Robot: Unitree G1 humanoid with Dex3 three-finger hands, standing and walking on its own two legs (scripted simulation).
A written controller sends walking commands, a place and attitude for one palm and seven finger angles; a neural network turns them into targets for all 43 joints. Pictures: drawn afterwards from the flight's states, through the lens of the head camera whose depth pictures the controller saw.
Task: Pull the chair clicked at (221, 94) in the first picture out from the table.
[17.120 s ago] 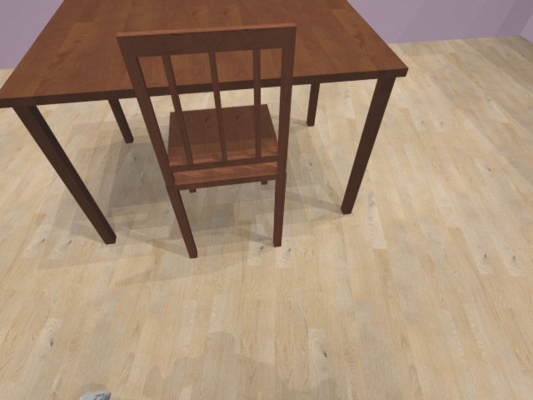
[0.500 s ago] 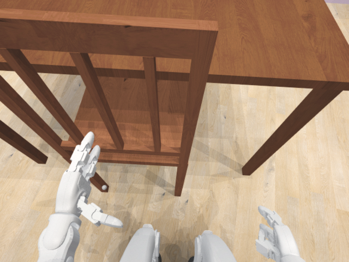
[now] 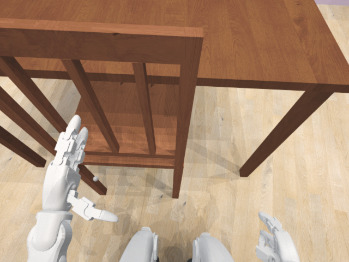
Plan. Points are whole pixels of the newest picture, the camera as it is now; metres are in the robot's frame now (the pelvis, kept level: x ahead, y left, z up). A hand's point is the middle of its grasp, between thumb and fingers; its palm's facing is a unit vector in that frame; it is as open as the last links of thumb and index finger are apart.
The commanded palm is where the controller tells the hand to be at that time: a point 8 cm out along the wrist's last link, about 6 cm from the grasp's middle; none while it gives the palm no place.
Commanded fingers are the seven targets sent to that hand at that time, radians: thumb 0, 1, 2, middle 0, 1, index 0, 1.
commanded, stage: aim the fingers beside a spindle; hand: left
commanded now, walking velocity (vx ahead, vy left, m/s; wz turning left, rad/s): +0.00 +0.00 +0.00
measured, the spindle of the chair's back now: (99, 117) +0.42 +0.19 +0.06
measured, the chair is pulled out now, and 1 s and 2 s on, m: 0.00 0.00 0.00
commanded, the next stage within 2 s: none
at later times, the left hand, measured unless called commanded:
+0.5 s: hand (103, 196) +0.26 +0.17 -0.02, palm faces -0.04 -1.00 +0.03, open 16.9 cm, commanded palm +0.24 +0.23 +0.02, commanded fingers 0.00 -0.50 0.30 -0.06 -0.08 -0.06 -0.08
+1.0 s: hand (85, 180) +0.27 +0.18 +0.08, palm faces +0.01 -1.00 -0.08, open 16.9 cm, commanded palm +0.25 +0.24 +0.03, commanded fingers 0.00 -0.50 0.30 -0.06 -0.08 -0.06 -0.08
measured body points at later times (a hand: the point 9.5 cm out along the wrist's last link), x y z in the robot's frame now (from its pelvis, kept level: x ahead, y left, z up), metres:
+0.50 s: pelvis +0.00 +0.00 -0.01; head +0.11 +0.01 +0.43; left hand +0.26 +0.22 -0.02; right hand +0.18 -0.24 -0.10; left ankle +0.01 +0.10 -0.63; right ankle +0.00 -0.08 -0.63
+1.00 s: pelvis +0.00 +0.01 +0.01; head +0.11 +0.03 +0.44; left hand +0.26 +0.23 +0.08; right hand +0.16 -0.23 -0.09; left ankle +0.01 +0.10 -0.63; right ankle +0.00 -0.08 -0.63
